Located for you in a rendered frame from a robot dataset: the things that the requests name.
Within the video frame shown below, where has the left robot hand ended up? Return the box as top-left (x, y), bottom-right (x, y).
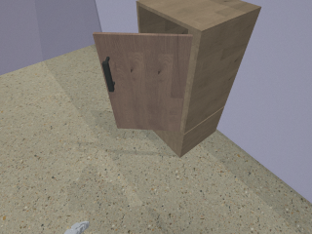
top-left (64, 220), bottom-right (90, 234)

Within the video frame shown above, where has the cupboard door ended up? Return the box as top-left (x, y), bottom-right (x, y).
top-left (93, 32), bottom-right (193, 132)

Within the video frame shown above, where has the handle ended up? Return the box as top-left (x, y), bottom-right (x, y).
top-left (102, 57), bottom-right (115, 93)

